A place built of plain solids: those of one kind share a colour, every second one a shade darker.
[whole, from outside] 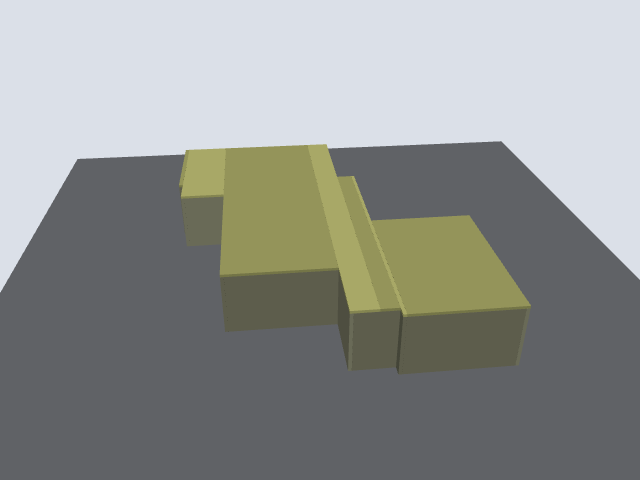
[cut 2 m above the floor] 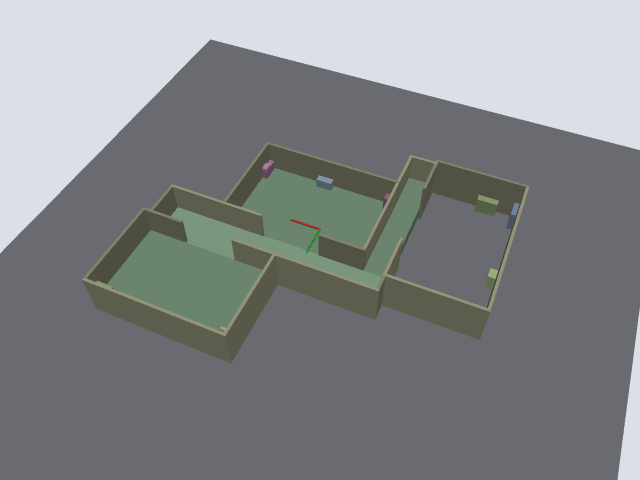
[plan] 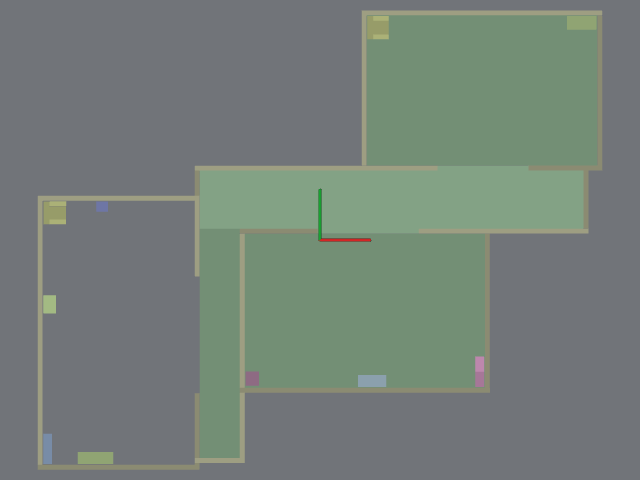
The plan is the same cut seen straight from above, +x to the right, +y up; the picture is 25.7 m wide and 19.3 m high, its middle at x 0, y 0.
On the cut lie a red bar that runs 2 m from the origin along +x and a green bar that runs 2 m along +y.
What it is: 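One storey of an old house, long lived in; a hall and three lower rooms beside it, each open to the hall along a stretch without wall, rail or kerb; a room's floor lies below the hall's by a bare drop, by one riser or not at all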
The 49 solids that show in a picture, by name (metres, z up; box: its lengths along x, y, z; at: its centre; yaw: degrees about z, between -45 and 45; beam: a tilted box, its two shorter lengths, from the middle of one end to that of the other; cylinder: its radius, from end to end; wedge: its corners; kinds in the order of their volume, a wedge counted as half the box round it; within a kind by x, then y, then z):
{
 "floor_1": {"box": [1.61, 9.22, 1.1], "at": [-4.03, -4.16, 0.5]},
 "floor_2": {"box": [9.66, 6.2, 0.93], "at": [1.8, -2.84, 0.41]},
 "floor_3": {"box": [4.06, 0.2, 0.93], "at": [1.94, 0.36, 0.41]},
 "floor_4": {"box": [15.44, 2.34, 1.1], "at": [2.88, 1.62, 0.5]},
 "floor_5": {"box": [9.28, 6.04, 1.1], "at": [6.51, 6.01, 0.5]},
 "floor_6": {"box": [3.66, 0.2, 1.1], "at": [6.55, 2.89, 0.5]},
 "wall_1": {"box": [0.2, 10.62, 3.73], "at": [-11.25, -3.73, 1.81]},
 "wall_2": {"box": [6.51, 0.2, 3.73], "at": [-8.1, -9.14, 1.81]},
 "wall_3": {"box": [6.51, 0.2, 3.73], "at": [-8.1, 1.68, 1.81]},
 "wall_4": {"box": [0.2, 2.61, 3.73], "at": [-4.94, -7.46, 1.81]},
 "wall_5": {"box": [0.2, 3.05, 3.73], "at": [-4.94, 0.06, 1.81]},
 "wall_6": {"box": [0.2, 1.01, 3.73], "at": [-4.94, 2.29, 1.81]},
 "wall_7": {"box": [2.01, 0.2, 3.73], "at": [-4.03, -8.87, 1.81]},
 "wall_8": {"box": [0.2, 2.62, 3.73], "at": [-3.13, -7.46, 1.81]},
 "wall_9": {"box": [0.2, 6.2, 3.73], "at": [-3.13, -2.84, 1.81]},
 "wall_10": {"box": [3.14, 0.2, 3.73], "at": [-1.66, 0.36, 1.81]},
 "wall_11": {"box": [9.76, 0.2, 3.73], "at": [-0.16, 2.89, 1.81]},
 "wall_12": {"box": [0.2, 6.04, 3.73], "at": [1.78, 6.01, 1.81]},
 "wall_13": {"box": [10.06, 0.2, 3.73], "at": [1.8, -6.04, 1.81]},
 "wall_14": {"box": [9.68, 0.2, 3.73], "at": [6.51, 9.13, 1.81]},
 "wall_15": {"box": [0.2, 6.2, 3.73], "at": [6.73, -2.84, 1.81]},
 "wall_16": {"box": [6.83, 0.2, 3.73], "at": [7.38, 0.36, 1.81]},
 "wall_17": {"box": [2.97, 0.2, 3.73], "at": [9.87, 2.89, 1.81]},
 "wall_18": {"box": [0.2, 2.34, 3.73], "at": [10.7, 1.62, 1.81]},
 "wall_19": {"box": [0.2, 6.04, 3.73], "at": [11.25, 6.01, 1.81]},
 "roof_1": {"box": [6.51, 0.27, 0.16], "at": [-8.1, -9.1, 3.76]},
 "roof_2": {"box": [8.32, 2.82, 0.16], "at": [-7.19, -7.56, 3.76]},
 "roof_3": {"box": [18.18, 6.4, 0.16], "at": [-2.26, -2.94, 3.76]},
 "roof_4": {"box": [22.15, 1.53, 0.16], "at": [-0.28, 1.02, 3.76]},
 "roof_5": {"box": [15.84, 1.01, 0.16], "at": [2.88, 2.29, 3.76]},
 "roof_6": {"box": [16.39, 0.2, 0.16], "at": [3.16, 2.89, 3.76]},
 "roof_7": {"box": [9.68, 6.24, 0.16], "at": [6.51, 6.11, 3.76]},
 "tv_unit_1": {"box": [0.51, 0.74, 1.17], "at": [-10.87, -2.59, 0.54]},
 "tv_unit_2": {"box": [1.43, 0.49, 1.21], "at": [-9.03, -8.77, 0.56]},
 "tv_unit_3": {"box": [1.19, 0.55, 1.08], "at": [10.53, 8.73, 1.6]},
 "armchair_1": {"box": [0.25, 0.92, 0.99], "at": [-11.0, 1.09, 0.45]},
 "armchair_2": {"box": [0.67, 0.19, 0.17], "at": [-10.54, 0.73, 0.55]},
 "armchair_3": {"box": [0.67, 0.73, 0.52], "at": [-10.54, 1.0, 0.21]},
 "armchair_4": {"box": [0.67, 0.19, 0.69], "at": [-10.54, 1.46, 0.29]},
 "armchair_5": {"box": [0.24, 0.94, 0.99], "at": [2.02, 8.54, 1.55]},
 "armchair_6": {"box": [0.62, 0.19, 0.19], "at": [2.45, 8.17, 1.64]},
 "armchair_7": {"box": [0.62, 0.74, 0.49], "at": [2.45, 8.44, 1.3]},
 "armchair_8": {"box": [0.62, 0.19, 0.67], "at": [2.45, 8.91, 1.39]},
 "bookcase_1": {"box": [0.35, 1.22, 1.47], "at": [-10.95, -8.4, 0.68]},
 "trunk_1": {"box": [1.13, 0.49, 0.68], "at": [2.1, -5.67, 1.22]},
 "crate_stack_1": {"box": [0.37, 1.23, 0.71], "at": [6.42, -5.3, 1.23]},
 "crate_stack_2": {"box": [0.37, 0.62, 0.23], "at": [6.42, -4.99, 1.7]},
 "carton_stack_1": {"box": [0.55, 0.57, 1.01], "at": [-2.72, -5.58, 1.38]},
 "side_table_1": {"box": [0.47, 0.42, 0.72], "at": [-8.76, 1.34, 0.31]}
}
